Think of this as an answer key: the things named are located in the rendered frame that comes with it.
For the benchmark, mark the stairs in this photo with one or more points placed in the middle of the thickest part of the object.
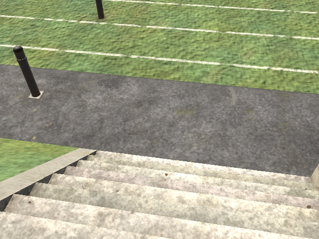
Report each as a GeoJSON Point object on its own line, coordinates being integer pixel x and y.
{"type": "Point", "coordinates": [114, 195]}

